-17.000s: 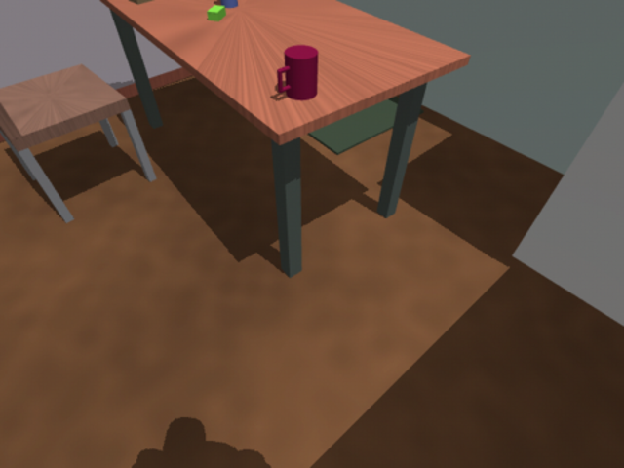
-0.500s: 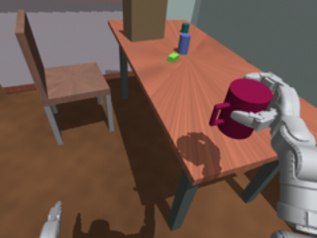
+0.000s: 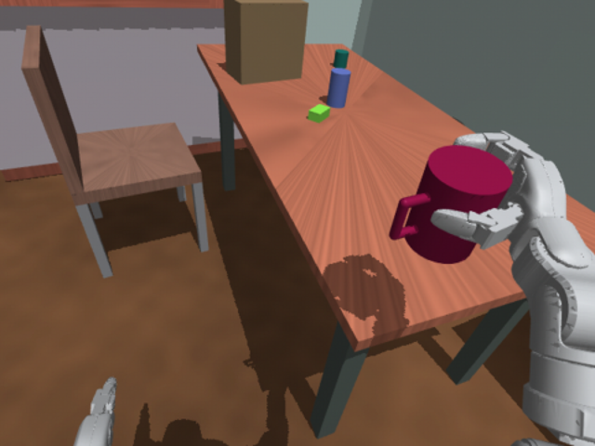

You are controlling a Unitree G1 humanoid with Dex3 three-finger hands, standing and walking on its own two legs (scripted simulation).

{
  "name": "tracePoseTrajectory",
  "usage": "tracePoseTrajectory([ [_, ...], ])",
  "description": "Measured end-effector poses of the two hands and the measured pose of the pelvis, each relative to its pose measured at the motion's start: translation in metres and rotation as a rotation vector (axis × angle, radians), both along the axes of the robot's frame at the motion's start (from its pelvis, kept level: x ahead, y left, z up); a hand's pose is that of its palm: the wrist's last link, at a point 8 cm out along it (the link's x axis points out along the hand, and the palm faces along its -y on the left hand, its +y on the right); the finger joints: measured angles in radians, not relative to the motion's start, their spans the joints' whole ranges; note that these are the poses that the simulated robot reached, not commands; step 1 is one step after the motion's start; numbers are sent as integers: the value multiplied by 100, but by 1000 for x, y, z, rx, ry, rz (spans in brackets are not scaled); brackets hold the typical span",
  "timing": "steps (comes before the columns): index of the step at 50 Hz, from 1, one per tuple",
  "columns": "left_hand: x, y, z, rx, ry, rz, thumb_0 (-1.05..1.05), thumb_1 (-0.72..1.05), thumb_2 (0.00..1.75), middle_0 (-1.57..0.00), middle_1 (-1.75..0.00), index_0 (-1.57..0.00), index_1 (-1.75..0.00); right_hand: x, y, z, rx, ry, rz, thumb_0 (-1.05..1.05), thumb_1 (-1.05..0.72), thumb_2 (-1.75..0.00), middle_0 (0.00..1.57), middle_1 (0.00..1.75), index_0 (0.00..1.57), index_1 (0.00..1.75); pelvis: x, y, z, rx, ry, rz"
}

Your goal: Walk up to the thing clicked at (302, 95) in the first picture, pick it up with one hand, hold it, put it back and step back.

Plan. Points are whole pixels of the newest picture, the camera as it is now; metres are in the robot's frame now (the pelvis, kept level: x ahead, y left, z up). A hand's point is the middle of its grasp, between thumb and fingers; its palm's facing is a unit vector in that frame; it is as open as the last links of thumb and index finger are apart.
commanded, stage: hold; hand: right
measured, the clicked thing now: (439, 209) +0.33 -0.14 +0.23
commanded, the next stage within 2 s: none
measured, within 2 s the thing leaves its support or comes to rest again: neither
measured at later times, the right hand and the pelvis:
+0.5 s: hand (467, 197) +0.33 -0.17 +0.25, palm faces +0.13 +0.99 -0.03, open 11.7 cm; pelvis +0.00 +0.00 +0.00, yaw +0 degrees
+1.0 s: hand (467, 187) +0.33 -0.17 +0.26, palm faces +0.12 +0.99 -0.02, open 11.7 cm; pelvis +0.00 +0.00 +0.00, yaw +0 degrees
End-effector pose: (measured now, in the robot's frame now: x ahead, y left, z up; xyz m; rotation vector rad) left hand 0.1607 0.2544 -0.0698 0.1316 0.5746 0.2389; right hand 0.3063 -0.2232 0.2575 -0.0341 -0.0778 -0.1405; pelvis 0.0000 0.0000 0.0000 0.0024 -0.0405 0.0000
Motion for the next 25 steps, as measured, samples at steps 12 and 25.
tracePoseTrajectory([
  [12,4,3,5,8,-33,10,-1,-53,5,-5,-6,-5,-5,-1,-1,0,17,15,-12,-1,61,-92,64,109,65,111,2,0,0,-2,-4,3],
  [25,3,-2,0,-1,-18,-7,-1,-53,5,-5,-6,-5,-5,-7,5,-3,-1,24,9,-1,61,-92,64,109,65,111,-1,2,0,-1,-7,-2],
])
